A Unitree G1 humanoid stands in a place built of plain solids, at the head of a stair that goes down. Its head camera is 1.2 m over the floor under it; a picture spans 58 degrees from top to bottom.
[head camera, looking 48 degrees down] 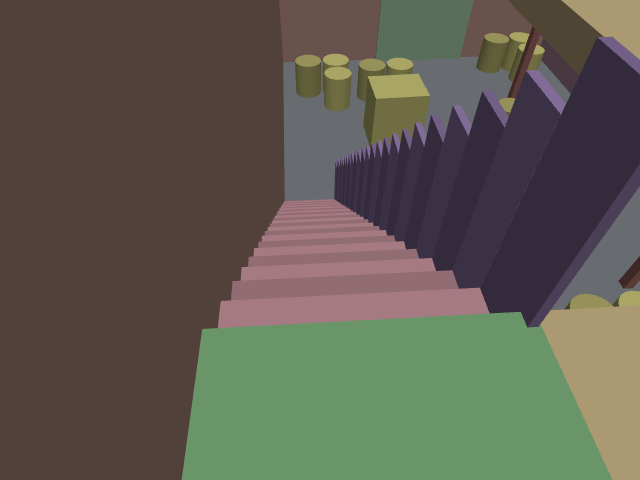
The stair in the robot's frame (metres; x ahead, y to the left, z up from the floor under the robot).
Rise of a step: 0.20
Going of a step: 0.24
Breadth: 1.02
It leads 4 degrees to the left of straight ahead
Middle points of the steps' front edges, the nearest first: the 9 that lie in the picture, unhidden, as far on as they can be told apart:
0.74 -0.14 0.00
0.98 -0.12 -0.20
1.22 -0.11 -0.40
1.46 -0.09 -0.60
1.70 -0.08 -0.80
1.94 -0.06 -1.00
2.19 -0.05 -1.21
2.43 -0.03 -1.41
2.67 -0.02 -1.61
